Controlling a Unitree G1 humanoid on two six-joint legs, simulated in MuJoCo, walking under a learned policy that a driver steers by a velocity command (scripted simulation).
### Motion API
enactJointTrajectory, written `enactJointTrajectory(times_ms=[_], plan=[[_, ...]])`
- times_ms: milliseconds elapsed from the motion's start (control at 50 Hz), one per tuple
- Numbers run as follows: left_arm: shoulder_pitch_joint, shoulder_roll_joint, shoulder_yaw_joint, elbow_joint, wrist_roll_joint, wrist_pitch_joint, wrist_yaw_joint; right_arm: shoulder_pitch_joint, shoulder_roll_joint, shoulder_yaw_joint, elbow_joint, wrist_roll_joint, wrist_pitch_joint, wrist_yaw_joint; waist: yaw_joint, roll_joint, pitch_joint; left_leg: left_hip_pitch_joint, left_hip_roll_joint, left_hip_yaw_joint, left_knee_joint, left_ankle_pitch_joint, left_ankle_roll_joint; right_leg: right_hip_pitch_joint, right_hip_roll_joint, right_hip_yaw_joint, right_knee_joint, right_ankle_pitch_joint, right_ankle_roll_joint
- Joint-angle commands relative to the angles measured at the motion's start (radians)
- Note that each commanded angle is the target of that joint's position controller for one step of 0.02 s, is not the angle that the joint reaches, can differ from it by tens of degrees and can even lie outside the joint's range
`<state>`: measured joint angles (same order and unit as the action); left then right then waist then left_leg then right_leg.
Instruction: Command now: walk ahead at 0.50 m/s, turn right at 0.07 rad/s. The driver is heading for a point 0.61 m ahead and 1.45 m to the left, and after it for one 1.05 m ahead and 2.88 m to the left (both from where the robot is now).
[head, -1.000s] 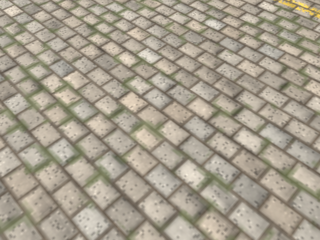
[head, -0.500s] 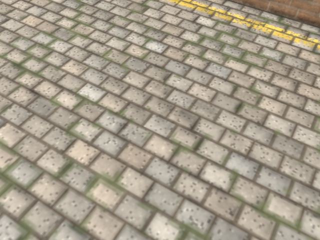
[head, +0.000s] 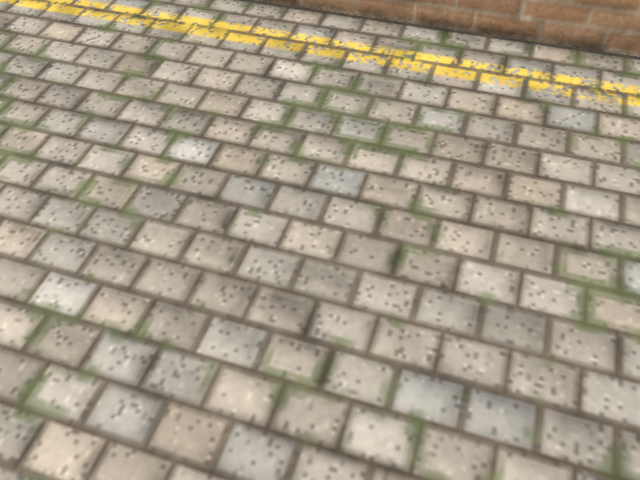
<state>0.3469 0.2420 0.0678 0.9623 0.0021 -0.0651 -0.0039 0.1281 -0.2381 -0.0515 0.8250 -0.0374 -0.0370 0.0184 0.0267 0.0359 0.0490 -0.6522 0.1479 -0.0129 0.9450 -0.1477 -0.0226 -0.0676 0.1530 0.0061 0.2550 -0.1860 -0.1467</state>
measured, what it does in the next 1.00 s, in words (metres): walks ahead, turning left: left foot, then right foot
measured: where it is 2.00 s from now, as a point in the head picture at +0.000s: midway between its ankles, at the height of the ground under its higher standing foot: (169, 299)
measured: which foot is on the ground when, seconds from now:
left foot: up 0.00-0.26, down 0.28-0.80, up 0.82-1.00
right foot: down 0.00-0.30, up 0.32-0.78, down 0.80-1.00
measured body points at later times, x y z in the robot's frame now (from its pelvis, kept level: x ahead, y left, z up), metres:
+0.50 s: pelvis +0.28 +0.07 +0.00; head +0.30 +0.08 +0.45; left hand +0.35 +0.34 -0.13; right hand +0.36 -0.20 -0.13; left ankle +0.27 +0.11 -0.74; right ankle +0.36 -0.09 -0.67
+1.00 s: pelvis +0.56 +0.09 +0.00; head +0.59 +0.09 +0.45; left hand +0.51 +0.38 -0.11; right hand +0.78 -0.10 -0.13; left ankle +0.47 +0.19 -0.66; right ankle +0.62 +0.02 -0.74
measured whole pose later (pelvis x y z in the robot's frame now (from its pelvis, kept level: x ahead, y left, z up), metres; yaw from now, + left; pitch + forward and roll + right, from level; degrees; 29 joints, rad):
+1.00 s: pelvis +0.56 +0.09 +0.00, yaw +31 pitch +1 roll -1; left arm 0.25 0.26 0.03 0.78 0.03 -0.08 0.00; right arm 0.27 -0.32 -0.07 0.78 -0.03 -0.01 0.04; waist -0.01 0.06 0.03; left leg -0.51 0.00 -0.04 1.13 -0.31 0.05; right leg -0.22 0.01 -0.09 0.38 -0.18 -0.04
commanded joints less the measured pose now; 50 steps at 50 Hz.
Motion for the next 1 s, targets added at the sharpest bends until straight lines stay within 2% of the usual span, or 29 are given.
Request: enactJointTrajectory(times_ms=[20,100,160,220,240,260,280,300,320,340,360,380,400,440,480,580,680,700,740,760,780,800,820,840,860,880,920,940,1000], plan=[[0.077,0.107,0.011,-0.026,0.003,-0.021,0.000,-0.023,-0.059,-0.007,-0.046,0.012,0.005,0.007,0.019,-0.086,-0.002,-0.027,-0.022,0.056,-0.095,0.125,0.018,0.045,-0.265,0.113,-0.093,0.506,-0.022],[0.121,0.101,-0.002,-0.004,0.018,-0.026,0.011,-0.123,-0.053,0.004,-0.075,0.020,0.001,0.015,0.051,-0.091,0.032,-0.058,-0.063,0.066,-0.216,0.167,0.058,0.152,-0.298,0.059,-0.110,0.532,0.001],[0.130,0.101,-0.011,0.015,0.029,-0.028,0.025,-0.164,-0.051,0.010,-0.095,0.021,-0.006,0.021,0.050,-0.085,0.059,-0.037,-0.112,0.080,-0.302,0.123,0.094,0.219,-0.331,0.010,-0.095,0.627,0.005],[0.086,0.127,-0.014,0.016,0.032,-0.032,0.042,-0.061,-0.069,0.002,-0.068,0.017,-0.009,0.010,-0.016,-0.119,-0.002,0.147,-0.198,0.144,-0.347,0.003,0.150,0.244,-0.347,-0.050,0.070,1.063,0.034],[0.076,0.141,-0.011,0.016,0.035,-0.028,0.046,0.038,-0.088,-0.007,-0.037,0.015,-0.011,0.004,-0.060,-0.129,-0.052,0.234,-0.227,0.152,-0.359,-0.043,0.171,0.252,-0.352,-0.062,0.202,1.167,0.040],[0.059,0.159,-0.005,0.009,0.034,-0.021,0.047,0.176,-0.111,-0.020,0.008,0.011,-0.017,0.000,-0.120,-0.129,-0.117,0.375,-0.244,0.141,-0.414,-0.039,0.195,0.215,-0.348,-0.073,0.385,1.140,0.044],[0.015,0.168,-0.006,-0.015,0.024,-0.023,0.044,0.328,-0.149,-0.038,0.049,-0.006,-0.023,-0.007,-0.206,-0.095,-0.185,0.606,-0.168,0.026,-0.474,-0.011,0.247,0.037,-0.321,-0.100,0.641,0.908,0.053],[0.059,0.090,-0.021,-0.067,-0.002,-0.031,0.028,0.393,-0.273,-0.074,0.051,-0.016,-0.018,-0.015,-0.171,0.127,-0.284,0.906,0.119,-0.433,-0.486,0.021,0.406,-0.351,-0.144,-0.142,1.075,0.202,0.106],[0.036,0.123,-0.012,-0.084,0.021,-0.042,0.015,0.323,-0.246,-0.069,0.052,0.026,-0.008,-0.002,-0.122,0.096,-0.316,0.946,0.192,-0.743,-0.619,0.075,0.473,-0.555,-0.057,0.026,1.220,-0.292,0.095],[-0.028,0.117,-0.015,-0.111,0.028,-0.050,0.007,0.238,-0.224,-0.065,0.039,0.041,-0.004,0.002,-0.088,0.029,-0.167,0.813,0.165,-0.598,-0.649,-0.022,0.441,-0.630,-0.141,0.086,1.189,-0.206,0.086],[-0.061,0.124,-0.016,-0.123,0.023,-0.058,0.001,0.186,-0.159,-0.050,0.028,0.035,-0.001,0.003,-0.067,-0.041,-0.076,0.674,0.134,-0.501,-0.692,-0.016,0.402,-0.618,-0.181,0.069,1.118,-0.141,0.090],[-0.069,0.114,-0.016,-0.127,0.025,-0.051,0.000,0.159,-0.124,-0.039,0.025,0.032,-0.003,0.001,-0.032,-0.078,-0.014,0.560,0.086,-0.425,-0.719,0.036,0.361,-0.579,-0.209,0.062,1.040,-0.125,0.099],[-0.059,0.102,-0.020,-0.135,0.038,-0.032,-0.001,0.148,-0.106,-0.031,0.029,0.035,-0.008,-0.006,-0.001,-0.070,0.005,0.479,0.040,-0.363,-0.736,0.097,0.333,-0.527,-0.228,0.058,0.978,-0.120,0.119],[-0.049,0.076,-0.027,-0.146,0.050,0.002,-0.005,0.171,-0.132,-0.034,0.034,0.037,-0.026,-0.008,0.012,-0.031,-0.012,0.418,-0.009,-0.291,-0.747,0.196,0.321,-0.480,-0.236,0.031,0.898,-0.106,0.152],[-0.103,0.073,-0.030,-0.177,0.049,0.015,-0.008,0.202,-0.165,-0.043,0.037,0.039,-0.033,-0.009,0.004,-0.011,-0.010,0.397,-0.041,-0.256,-0.760,0.237,0.313,-0.498,-0.240,0.007,0.804,-0.047,0.179],[-0.309,0.075,-0.036,-0.259,0.039,0.019,-0.015,0.308,-0.169,-0.049,0.038,0.042,-0.022,-0.013,-0.080,0.026,-0.009,0.509,-0.074,-0.269,-0.732,0.283,0.248,-0.582,-0.224,-0.004,0.548,0.145,0.209],[-0.442,0.082,-0.048,-0.321,0.029,0.005,-0.020,0.370,-0.182,-0.054,0.025,0.024,-0.013,-0.025,-0.129,0.039,-0.017,0.651,-0.047,-0.336,-0.648,0.384,0.244,-0.597,-0.180,0.005,0.392,0.144,0.193],[-0.445,0.090,-0.048,-0.330,0.027,0.001,-0.019,0.363,-0.189,-0.056,0.018,0.021,-0.014,-0.029,-0.123,0.043,-0.019,0.663,-0.037,-0.354,-0.627,0.400,0.237,-0.570,-0.172,0.015,0.358,0.129,0.184],[-0.367,0.119,-0.041,-0.319,0.023,-0.009,-0.015,0.303,-0.207,-0.062,-0.007,0.018,-0.015,-0.035,-0.070,0.056,-0.033,0.626,-0.030,-0.377,-0.576,0.434,0.203,-0.416,-0.152,0.029,0.273,0.074,0.158],[-0.278,0.142,-0.032,-0.293,0.021,-0.015,-0.007,0.268,-0.219,-0.064,-0.020,0.018,-0.019,-0.032,-0.029,0.057,-0.067,0.589,-0.045,-0.378,-0.506,0.507,0.182,-0.278,-0.126,0.021,0.246,0.035,0.140],[-0.151,0.169,-0.019,-0.260,0.025,-0.027,0.004,0.248,-0.218,-0.063,-0.024,0.026,-0.026,-0.023,0.038,0.012,-0.132,0.544,-0.098,-0.342,-0.349,0.522,0.157,-0.095,-0.135,0.027,0.179,0.061,0.114],[-0.004,0.236,-0.002,-0.249,0.046,-0.036,0.023,0.254,-0.162,-0.047,-0.048,0.041,-0.036,-0.011,0.092,-0.083,-0.267,0.435,-0.157,-0.276,-0.103,0.332,0.133,0.136,-0.316,0.196,0.153,-0.095,0.065],[0.032,0.325,0.021,-0.258,0.066,-0.022,0.031,0.354,-0.069,-0.027,-0.082,0.072,-0.034,-0.013,0.045,-0.307,-0.376,0.130,-0.311,-0.135,0.171,-0.333,0.099,0.377,-0.587,0.621,0.080,-0.172,-0.039],[-0.011,0.274,0.021,-0.256,0.046,-0.007,0.024,0.376,-0.148,-0.032,-0.066,0.035,-0.020,-0.022,0.006,-0.258,-0.338,0.018,-0.238,-0.111,0.293,-0.394,0.109,0.308,-0.605,0.771,0.049,-0.264,-0.075],[-0.073,0.176,0.000,-0.273,0.038,-0.003,0.021,0.315,-0.166,-0.037,-0.052,0.020,-0.011,-0.019,0.000,-0.120,-0.194,0.002,-0.187,-0.106,0.318,-0.297,0.105,0.172,-0.557,0.618,0.033,-0.271,-0.056],[-0.111,0.123,-0.014,-0.270,0.036,-0.005,0.016,0.259,-0.151,-0.033,-0.059,0.017,-0.008,-0.009,-0.004,-0.061,-0.109,0.018,-0.155,-0.093,0.279,-0.227,0.096,0.064,-0.499,0.463,0.007,-0.166,-0.034],[-0.104,0.108,-0.019,-0.247,0.034,-0.015,0.017,0.232,-0.134,-0.033,-0.070,0.001,0.012,0.011,-0.026,-0.138,-0.055,0.056,-0.115,-0.074,0.226,-0.191,0.078,-0.036,-0.422,0.272,-0.033,0.014,0.004],[-0.089,0.113,-0.017,-0.235,0.028,-0.024,0.014,0.234,-0.126,-0.031,-0.072,0.000,0.023,0.019,-0.033,-0.151,-0.055,0.067,-0.113,-0.063,0.225,-0.179,0.073,-0.051,-0.410,0.220,-0.042,0.089,0.006],[-0.054,0.125,-0.008,-0.213,0.014,-0.045,0.005,0.168,-0.110,-0.025,-0.107,0.000,0.037,0.034,-0.038,-0.139,-0.054,0.007,-0.097,-0.054,0.210,-0.118,0.063,-0.037,-0.420,0.124,-0.076,0.211,-0.013]])
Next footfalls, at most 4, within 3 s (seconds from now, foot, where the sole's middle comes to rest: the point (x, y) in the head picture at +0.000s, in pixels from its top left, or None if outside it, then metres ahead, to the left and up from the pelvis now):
0.28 left None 0.31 0.12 -0.78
0.80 right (340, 399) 0.65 0.03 -0.78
1.32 left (194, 363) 0.74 0.37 -0.78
1.86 right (155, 253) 1.06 0.53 -0.78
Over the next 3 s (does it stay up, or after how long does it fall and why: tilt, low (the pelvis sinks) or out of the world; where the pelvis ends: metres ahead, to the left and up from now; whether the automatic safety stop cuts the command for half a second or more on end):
stays up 1.01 1.03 -0.02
